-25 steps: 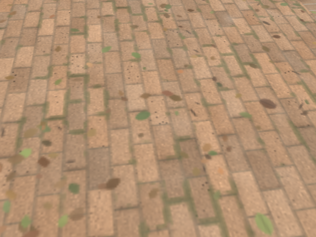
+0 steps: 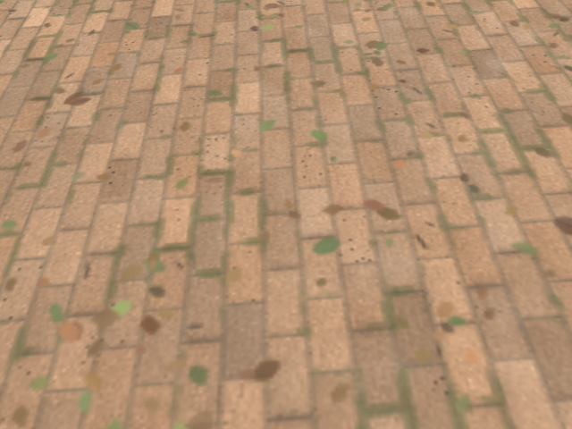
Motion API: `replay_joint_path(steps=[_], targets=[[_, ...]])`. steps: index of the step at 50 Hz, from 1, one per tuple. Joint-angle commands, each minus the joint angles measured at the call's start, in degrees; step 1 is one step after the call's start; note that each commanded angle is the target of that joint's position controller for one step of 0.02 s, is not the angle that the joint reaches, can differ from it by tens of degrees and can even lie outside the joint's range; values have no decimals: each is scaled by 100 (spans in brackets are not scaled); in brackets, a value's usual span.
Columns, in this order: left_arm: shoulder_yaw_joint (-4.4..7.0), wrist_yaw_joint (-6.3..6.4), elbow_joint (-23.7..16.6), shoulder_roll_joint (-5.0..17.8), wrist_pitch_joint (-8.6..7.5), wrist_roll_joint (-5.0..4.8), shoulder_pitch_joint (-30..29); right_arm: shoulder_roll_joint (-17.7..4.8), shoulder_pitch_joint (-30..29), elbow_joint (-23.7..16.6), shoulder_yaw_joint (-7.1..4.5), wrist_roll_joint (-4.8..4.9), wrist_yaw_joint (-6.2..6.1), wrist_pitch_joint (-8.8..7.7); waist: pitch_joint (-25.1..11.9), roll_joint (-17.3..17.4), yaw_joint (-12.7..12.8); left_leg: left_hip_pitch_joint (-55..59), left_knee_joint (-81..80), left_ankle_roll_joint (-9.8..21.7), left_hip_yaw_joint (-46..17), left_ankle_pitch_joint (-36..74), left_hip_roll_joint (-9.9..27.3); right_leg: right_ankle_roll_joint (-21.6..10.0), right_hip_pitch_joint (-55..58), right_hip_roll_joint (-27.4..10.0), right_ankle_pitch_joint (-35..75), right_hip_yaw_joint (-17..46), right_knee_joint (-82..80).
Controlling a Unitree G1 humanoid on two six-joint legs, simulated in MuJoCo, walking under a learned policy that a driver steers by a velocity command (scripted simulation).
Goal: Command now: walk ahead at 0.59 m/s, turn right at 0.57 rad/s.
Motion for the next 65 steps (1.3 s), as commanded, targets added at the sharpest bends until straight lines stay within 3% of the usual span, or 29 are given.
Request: replay_joint_path(steps=[1, 4, 11, 14, 16, 18, 19, 20, 21, 22, 24, 27, 31, 34, 36, 38, 39, 40, 41, 43, 48, 54, 57, 59, 60, 61, 62, 63, 65], targets=[[325, 29, 56, 1203, -205, 68, 1161, -342, -1540, -1109, -37, -33, 45, -358, 1024, -1426, 470, -4097, 2059, -131, -438, -534, -217, -1252, 1733, -2167, -2456, 4961, -2353], [347, 125, -29, 1018, -311, -32, 717, -737, -1367, -825, -115, -58, 195, -498, 878, -608, 164, -3773, 2145, -356, -525, 613, 295, -945, 1663, -1493, -996, 3467, -2211], [372, 181, 208, 871, -412, -58, 1167, -440, -2212, -1092, 57, -20, 275, -358, 878, -797, 382, -3183, 1074, -658, -132, 1478, 78, -810, 974, -783, 1143, 2693, -2158], [341, 229, 364, 795, -454, -81, 1366, -354, -2634, -1285, 123, -6, 312, -408, 915, -1012, 571, -2568, 258, -489, 115, 1890, 61, -722, 952, -933, 2424, 2556, -2254], [339, 258, 397, 904, -494, -93, 1140, -441, -2305, -1246, 93, -2, 271, -441, 775, -1064, 320, -1681, -131, -221, 216, 1904, -51, -512, 951, -1040, 3822, 2321, -2048], [385, 240, 456, 1194, -544, -44, 1042, -844, -1028, -887, -90, 1, 92, -461, -33, -1049, -306, 96, -73, 59, 356, 1187, -450, -246, 917, -1007, 6615, 1929, -510], [417, 231, 438, 1318, -560, -4, 788, -1029, 218, -545, -196, 47, -28, -463, -584, -1001, -987, 1460, -141, 193, 192, 1097, -267, -117, 402, -866, 6627, 1755, 844], [360, 236, 331, 1036, -615, 57, 599, -1384, 1460, -286, -339, -67, -161, -495, -1235, -576, -1531, 2891, -88, 361, -843, -410, 648, -99, -674, -513, 5206, 1589, 2691], [170, 194, 76, 184, -639, -131, 931, -1884, 1725, -118, -443, -272, -131, -519, -1880, 1311, -1094, 3793, -1199, 886, -4053, -3150, 2182, 85, -2289, 383, 524, 1206, 4707], [153, 175, 50, 498, -659, -37, 604, -1495, 1245, -101, -383, -102, -35, -517, -1304, 1227, -935, 3117, -2154, 973, -5586, -3207, 2230, -64, -2889, 288, 120, 1298, 5101], [159, 82, -108, 680, -632, 141, -372, -865, 723, 27, -283, -36, 39, -557, 9, -121, -761, 1694, -1987, 1205, -3932, -1614, 1817, -60, -3096, -200, 751, 1053, 4926], [37, -8, -484, 339, -558, 316, -819, -494, 923, 426, -140, 11, 66, -644, 513, 161, -303, 608, -2247, 1271, -3103, -451, 1300, 173, -3048, -560, 392, 874, 4194], [-149, -116, -1158, 297, -501, 295, -1883, -673, 875, 467, -201, 111, -16, -736, 1029, 124, -143, -560, -2938, 1256, -2390, 154, 1016, 651, -2753, -841, 964, 561, 2212], [-201, -228, -1152, 336, -508, 137, -2004, -1121, 863, 407, -364, 183, 63, -775, 790, 140, -139, -1577, -3292, 1001, -1936, 1238, 845, 743, -366, -362, 2127, 74, 1023], [-104, -121, -1064, 573, -497, 131, -1876, -1229, 1074, 452, -389, 228, 99, -766, 602, -44, -103, -854, -2757, 818, -1879, 2286, 932, 712, -45, -303, 2137, 111, 636], [77, 70, -722, 885, -526, 209, -779, -1397, 1260, 555, -430, 191, 112, -725, -225, -364, 429, -435, -540, 567, -1458, 4001, 527, 611, 1239, -14, 1377, -60, 323], [201, 210, -593, 1175, -561, 295, 168, -1270, 1158, 528, -403, 188, 126, -741, -787, -365, 926, -1295, 1141, 420, -1315, 3498, 215, 508, 2536, -600, 851, 383, 451], [315, 333, -553, 1691, -581, 482, 1010, -324, 1244, 290, -183, 238, 91, -764, -1578, -1533, 963, -2419, 3359, 338, -968, -104, -208, 259, 3547, -2476, -1652, 2737, -202], [357, 313, -608, 1832, -534, 394, 691, -366, 1470, 12, -152, 428, 58, -707, -1865, -2151, 537, -3039, 4407, 420, -835, -320, -228, -70, 3119, -3119, -2704, 5232, -1572], [183, 269, -654, 870, -536, 254, -311, -554, 763, 90, -163, 188, 98, -533, -248, -872, 225, -3431, 4435, 411, -669, 605, 445, -79, 1709, -2546, -1619, 3425, -1446], [47, 202, -105, 319, -736, 49, -139, -187, 49, -186, -109, 19, 362, -153, 536, -782, -247, -3416, 3933, 232, -525, 926, 826, 301, 748, -1842, 1491, 739, -1835], [91, 252, 59, 636, -838, 65, -253, -282, -1246, -797, 60, 34, 582, -157, 994, -434, -434, -2410, 1418, 485, 486, 2386, 504, 487, 377, -1340, 3797, -1241, -2350], [206, 356, 41, 1196, -710, 86, 110, -551, -840, -623, 8, 48, 547, -179, 447, -698, -758, -1254, 944, 747, 1017, 2065, -198, 582, 1154, -1499, 7682, -1398, -1111], [309, 415, -149, 1536, -493, 136, -257, -975, 953, -120, -195, 58, 428, -200, -479, -901, -1707, 639, 878, 1028, 730, 1528, -455, 483, 913, -1733, 8436, -1203, 1262], [301, 386, -195, 1482, -435, 178, -339, -1195, 1988, 289, -347, 39, 297, -204, -885, -606, -2056, 2173, 440, 1197, 223, 1316, -444, 461, -11, -1537, 6918, -1125, 3100], [163, 270, -256, 827, -465, 221, -340, -1551, 1530, 332, -498, 139, 149, -127, -437, 770, -1522, 2769, 126, 1309, -901, 983, 203, 586, -1690, -359, 563, -1047, 5387], [25, 251, -920, 606, -563, 51, 396, -2216, 984, -64, -558, -73, 136, -96, -1549, 1434, -680, 4260, -747, 2412, -4163, 1009, 1687, 748, -3586, -38, -666, 37, 6960], [26, 258, -949, 954, -692, 91, -265, -1862, 1168, -152, -550, -15, 37, -67, -1550, 218, -1137, 3974, -1776, 2339, -4736, -35, 1812, 700, -4056, -289, 56, 586, 6735], [-32, 272, -754, 865, -664, 75, -357, -1252, 727, 82, -378, -18, -41, -247, -15, -787, -506, 1815, -2044, 1768, -3575, 294, 1618, 603, -3557, -879, 510, 477, 5642]])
